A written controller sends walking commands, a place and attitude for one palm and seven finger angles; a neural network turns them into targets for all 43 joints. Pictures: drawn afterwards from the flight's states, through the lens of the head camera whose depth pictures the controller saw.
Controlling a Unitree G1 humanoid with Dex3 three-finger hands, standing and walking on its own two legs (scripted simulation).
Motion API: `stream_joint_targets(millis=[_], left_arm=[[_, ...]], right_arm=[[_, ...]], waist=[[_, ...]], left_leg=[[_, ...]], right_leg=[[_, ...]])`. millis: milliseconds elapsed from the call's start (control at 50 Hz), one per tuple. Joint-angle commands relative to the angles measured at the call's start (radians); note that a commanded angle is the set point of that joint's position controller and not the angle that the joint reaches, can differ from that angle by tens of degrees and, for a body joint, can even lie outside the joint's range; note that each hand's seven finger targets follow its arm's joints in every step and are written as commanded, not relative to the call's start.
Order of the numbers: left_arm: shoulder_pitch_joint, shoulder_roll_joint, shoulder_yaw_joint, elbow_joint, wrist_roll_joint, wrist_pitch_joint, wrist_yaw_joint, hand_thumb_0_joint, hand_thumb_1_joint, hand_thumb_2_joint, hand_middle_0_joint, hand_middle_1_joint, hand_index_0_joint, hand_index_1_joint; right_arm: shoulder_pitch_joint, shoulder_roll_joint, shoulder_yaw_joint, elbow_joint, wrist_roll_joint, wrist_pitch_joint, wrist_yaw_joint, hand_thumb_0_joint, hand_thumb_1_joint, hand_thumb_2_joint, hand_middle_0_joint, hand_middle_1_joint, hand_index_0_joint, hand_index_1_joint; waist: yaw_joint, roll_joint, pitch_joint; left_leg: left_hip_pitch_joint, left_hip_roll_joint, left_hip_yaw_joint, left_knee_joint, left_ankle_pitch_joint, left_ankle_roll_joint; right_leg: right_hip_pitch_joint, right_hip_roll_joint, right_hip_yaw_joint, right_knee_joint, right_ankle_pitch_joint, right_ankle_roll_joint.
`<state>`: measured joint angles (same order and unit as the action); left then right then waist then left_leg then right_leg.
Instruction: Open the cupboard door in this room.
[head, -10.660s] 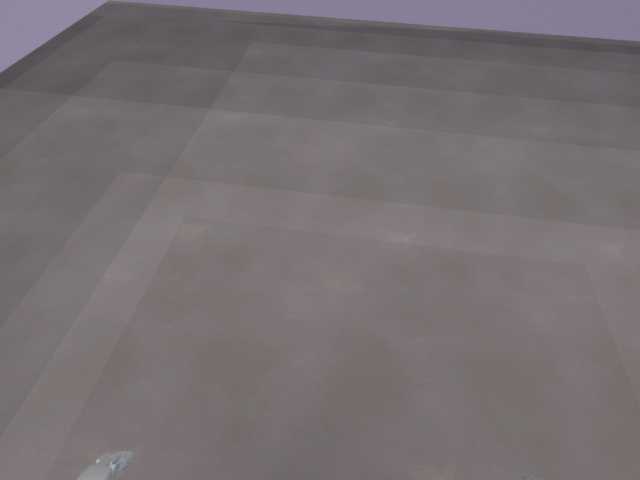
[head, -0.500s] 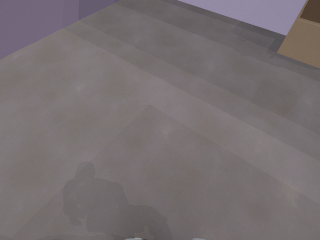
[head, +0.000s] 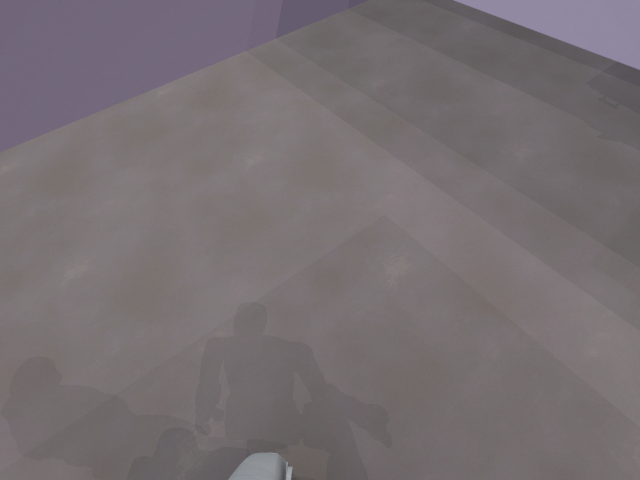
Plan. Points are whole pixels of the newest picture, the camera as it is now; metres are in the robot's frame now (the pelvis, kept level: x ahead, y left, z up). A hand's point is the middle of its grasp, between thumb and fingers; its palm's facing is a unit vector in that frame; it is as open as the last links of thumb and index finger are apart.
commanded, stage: turn or walk to find it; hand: left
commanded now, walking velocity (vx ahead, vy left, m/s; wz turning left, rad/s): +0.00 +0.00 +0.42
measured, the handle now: out of the picture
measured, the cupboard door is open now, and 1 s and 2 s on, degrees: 0 0 0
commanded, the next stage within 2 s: none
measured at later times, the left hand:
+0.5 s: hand out of the picture +0.03 +0.27 -0.17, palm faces +0.22 -0.95 -0.23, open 7.4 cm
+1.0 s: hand out of the picture -0.03 +0.18 -0.15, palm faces +0.39 -0.88 -0.26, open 7.4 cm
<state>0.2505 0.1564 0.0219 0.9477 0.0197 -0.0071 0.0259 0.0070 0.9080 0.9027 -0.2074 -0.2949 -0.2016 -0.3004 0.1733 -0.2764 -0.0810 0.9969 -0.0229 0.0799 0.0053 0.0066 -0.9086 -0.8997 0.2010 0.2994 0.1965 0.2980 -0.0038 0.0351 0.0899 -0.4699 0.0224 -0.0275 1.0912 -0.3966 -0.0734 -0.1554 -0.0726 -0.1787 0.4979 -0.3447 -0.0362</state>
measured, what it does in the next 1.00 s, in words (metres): steps on the spot, turning left: left foot, then right foot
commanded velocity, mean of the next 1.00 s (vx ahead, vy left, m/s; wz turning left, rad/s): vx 0.00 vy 0.00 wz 0.42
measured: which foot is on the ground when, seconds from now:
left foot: up 0.00-0.16, down 0.18-0.74, up 0.76-1.00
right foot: down 0.00-0.20, up 0.22-0.72, down 0.74-1.00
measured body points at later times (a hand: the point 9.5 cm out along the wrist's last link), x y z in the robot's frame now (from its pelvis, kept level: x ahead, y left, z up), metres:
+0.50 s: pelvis -0.01 +0.05 +0.00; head +0.01 +0.08 +0.45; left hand +0.01 +0.32 -0.15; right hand +0.12 -0.18 -0.13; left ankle -0.01 +0.13 -0.74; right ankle +0.00 -0.13 -0.66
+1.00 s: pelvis -0.03 -0.02 +0.00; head +0.01 -0.04 +0.45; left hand -0.05 +0.23 -0.13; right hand +0.08 -0.26 -0.17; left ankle -0.12 +0.12 -0.64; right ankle +0.00 -0.11 -0.74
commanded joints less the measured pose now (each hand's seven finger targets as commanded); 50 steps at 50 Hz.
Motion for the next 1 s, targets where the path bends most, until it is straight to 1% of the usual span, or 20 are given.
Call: stream_joint_targets(millis=[0,80,140,160,180,200,260,320,420,580,640,680,700,720,740,760,780,820,860,980], left_arm=[[0.129,0.217,0.053,-0.017,0.011,-0.006,0.016,0.000,0.900,0.900,-0.200,-0.300,-0.200,-0.300],[0.113,0.251,0.064,-0.009,0.014,0.001,0.014,0.000,0.900,0.900,-0.200,-0.300,-0.200,-0.300],[0.065,0.249,0.062,-0.008,-0.002,0.004,0.008,0.000,0.900,0.900,-0.200,-0.300,-0.200,-0.300],[0.080,0.210,0.058,-0.028,-0.010,0.008,0.004,0.000,0.900,0.900,-0.200,-0.300,-0.200,-0.300],[0.062,0.151,0.034,-0.056,-0.010,0.012,0.003,0.000,0.900,0.900,-0.200,-0.300,-0.200,-0.300],[0.034,0.181,0.040,-0.061,-0.005,0.028,0.013,0.000,0.900,0.900,-0.200,-0.300,-0.200,-0.300],[-0.019,0.177,0.050,-0.033,-0.002,0.038,0.002,0.000,0.900,0.900,-0.200,-0.300,-0.200,-0.300],[0.008,0.171,0.052,-0.016,-0.001,0.037,-0.009,0.000,0.900,0.900,-0.200,-0.300,-0.200,-0.300],[-0.020,0.169,0.056,-0.036,0.001,0.043,-0.007,0.000,0.900,0.900,-0.200,-0.300,-0.200,-0.300],[-0.133,0.140,0.046,-0.100,-0.008,0.038,-0.003,0.000,0.900,0.900,-0.200,-0.300,-0.200,-0.300],[-0.090,0.137,0.046,-0.097,-0.014,0.028,-0.002,0.000,0.900,0.900,-0.200,-0.300,-0.200,-0.300],[-0.017,0.152,0.051,-0.077,-0.015,0.017,0.001,0.000,0.900,0.900,-0.200,-0.300,-0.200,-0.300],[0.012,0.199,0.059,-0.072,-0.007,0.006,0.007,0.000,0.900,0.900,-0.200,-0.300,-0.200,-0.300],[0.028,0.291,0.077,-0.077,0.009,-0.004,0.015,0.000,0.900,0.900,-0.200,-0.300,-0.200,-0.300],[0.011,0.302,0.070,-0.092,0.001,0.004,0.013,0.000,0.900,0.900,-0.200,-0.300,-0.200,-0.300],[-0.054,0.262,0.068,-0.107,-0.001,0.005,0.016,0.000,0.900,0.900,-0.200,-0.300,-0.200,-0.300],[-0.109,0.239,0.069,-0.117,-0.003,0.003,0.016,0.000,0.900,0.900,-0.200,-0.300,-0.200,-0.300],[-0.153,0.189,0.049,-0.126,-0.008,0.002,0.012,0.000,0.900,0.900,-0.200,-0.300,-0.200,-0.300],[-0.112,0.176,0.044,-0.111,-0.007,-0.008,0.008,0.000,0.900,0.900,-0.200,-0.300,-0.200,-0.300],[0.014,0.201,0.055,-0.061,0.002,-0.011,0.012,0.000,0.900,0.900,-0.200,-0.300,-0.200,-0.300]], right_arm=[[-0.107,-0.027,0.015,-0.101,0.006,-0.028,0.001,0.000,-0.900,-0.900,0.200,0.300,0.200,0.300],[-0.105,-0.018,0.027,-0.104,0.015,-0.043,0.002,0.000,-0.900,-0.900,0.200,0.300,0.200,0.300],[0.010,-0.057,0.016,-0.076,0.010,-0.059,0.000,0.000,-0.900,-0.900,0.200,0.300,0.200,0.300],[0.061,-0.148,-0.002,-0.070,0.000,-0.071,-0.002,0.000,-0.900,-0.900,0.200,0.300,0.200,0.300],[0.116,-0.224,-0.022,-0.057,0.010,-0.068,-0.008,0.000,-0.900,-0.900,0.200,0.300,0.200,0.300],[0.123,-0.212,-0.017,-0.044,0.014,-0.056,-0.008,0.000,-0.900,-0.900,0.200,0.300,0.200,0.300],[0.003,-0.139,0.002,-0.078,0.006,-0.064,-0.027,0.000,-0.900,-0.900,0.200,0.300,0.200,0.300],[-0.006,-0.125,0.006,-0.090,0.011,-0.075,-0.025,0.000,-0.900,-0.900,0.200,0.300,0.200,0.300],[0.020,-0.117,-0.003,-0.092,0.009,-0.078,-0.018,0.000,-0.900,-0.900,0.200,0.300,0.200,0.300],[0.071,-0.124,-0.022,-0.096,-0.006,-0.067,-0.018,0.000,-0.900,-0.900,0.200,0.300,0.200,0.300],[0.064,-0.125,-0.026,-0.101,-0.007,-0.063,-0.016,0.000,-0.900,-0.900,0.200,0.300,0.200,0.300],[0.052,-0.116,-0.028,-0.107,0.001,-0.061,-0.013,0.000,-0.900,-0.900,0.200,0.300,0.200,0.300],[0.070,-0.075,-0.024,-0.109,0.010,-0.061,-0.008,0.000,-0.900,-0.900,0.200,0.300,0.200,0.300],[0.084,-0.003,-0.013,-0.128,0.015,-0.061,-0.004,0.000,-0.900,-0.900,0.200,0.300,0.200,0.300],[0.052,-0.044,-0.024,-0.136,0.005,-0.051,-0.009,0.000,-0.900,-0.900,0.200,0.300,0.200,0.300],[0.063,-0.056,-0.029,-0.120,0.000,-0.036,-0.005,0.000,-0.900,-0.900,0.200,0.300,0.200,0.300],[0.085,-0.047,-0.033,-0.094,-0.004,-0.022,-0.001,0.000,-0.900,-0.900,0.200,0.300,0.200,0.300],[0.125,-0.046,-0.031,-0.062,-0.005,-0.017,0.008,0.000,-0.900,-0.900,0.200,0.300,0.200,0.300],[0.140,-0.029,-0.024,-0.048,-0.002,-0.019,0.010,0.000,-0.900,-0.900,0.200,0.300,0.200,0.300],[0.048,-0.025,-0.011,-0.062,0.000,-0.019,0.005,0.000,-0.900,-0.900,0.200,0.300,0.200,0.300]], waist=[[0.060,-0.213,-0.096],[0.056,-0.258,-0.124],[-0.023,-0.182,-0.171],[-0.044,0.042,-0.230],[-0.061,0.257,-0.235],[-0.062,0.162,-0.215],[-0.024,0.117,-0.092],[0.001,0.056,-0.107],[0.002,0.090,-0.101],[-0.029,0.121,-0.109],[-0.010,0.136,-0.136],[0.026,0.085,-0.175],[0.035,-0.028,-0.196],[0.043,-0.310,-0.197],[0.048,-0.292,-0.154],[0.017,-0.214,-0.121],[-0.008,-0.241,-0.084],[-0.041,-0.175,-0.038],[-0.033,-0.190,-0.048],[0.021,-0.206,-0.076]], left_leg=[[-0.080,0.003,0.049,-0.135,-0.050,0.007],[0.058,-0.008,0.106,-0.381,-0.033,0.032],[0.339,0.000,0.111,-0.681,0.275,0.063],[0.547,0.191,-0.109,-0.710,0.566,0.139],[0.604,0.393,-0.341,-0.695,1.024,0.270],[0.506,0.402,-0.237,-0.685,0.939,0.308],[0.389,0.277,-0.195,-0.729,0.749,0.262],[0.378,0.219,-0.141,-0.747,0.701,0.230],[0.337,0.195,-0.173,-0.787,0.543,0.228],[0.296,0.201,-0.310,-0.755,0.497,0.260],[0.248,0.179,-0.335,-0.716,0.530,0.246],[0.170,0.126,-0.304,-0.647,0.450,0.193],[0.054,0.065,-0.255,-0.568,0.295,0.138],[-0.131,-0.082,-0.077,-0.345,-0.045,0.057],[-0.117,-0.082,-0.057,-0.142,-0.193,0.049],[-0.096,-0.055,-0.084,-0.005,-0.132,0.049],[-0.094,-0.041,-0.084,0.074,-0.089,0.044],[-0.094,-0.019,-0.054,0.146,0.017,0.032],[-0.110,-0.017,-0.028,0.152,0.066,0.012],[-0.100,0.019,0.000,0.021,0.003,-0.013]], right_leg=[[0.213,-0.257,0.176,-0.065,0.845,-0.101],[0.196,-0.263,0.142,-0.013,0.848,-0.096],[0.049,-0.223,0.060,0.159,0.706,-0.010],[-0.173,-0.133,0.004,0.346,0.348,0.055],[-0.363,-0.031,0.039,0.530,-0.314,0.103],[-0.320,-0.045,0.125,0.591,-0.337,0.090],[-0.378,-0.053,0.163,0.649,-0.158,0.106],[-0.357,-0.039,0.155,0.651,-0.059,0.117],[-0.356,-0.034,0.165,0.611,-0.004,0.133],[-0.263,0.012,0.165,0.343,-0.099,0.116],[-0.143,0.044,0.153,0.168,-0.055,0.100],[0.025,0.038,0.140,-0.064,0.123,0.094],[0.164,-0.055,0.220,-0.171,0.166,0.074],[0.255,-0.316,0.477,-0.224,0.212,-0.015],[0.078,-0.421,0.510,-0.225,0.290,-0.098],[-0.013,-0.371,0.422,-0.241,0.207,-0.116],[-0.077,-0.321,0.387,-0.260,0.112,-0.091],[-0.102,-0.235,0.264,-0.235,0.164,-0.049],[-0.033,-0.203,0.186,-0.205,0.291,-0.040],[0.081,-0.262,0.180,-0.165,0.450,-0.088]])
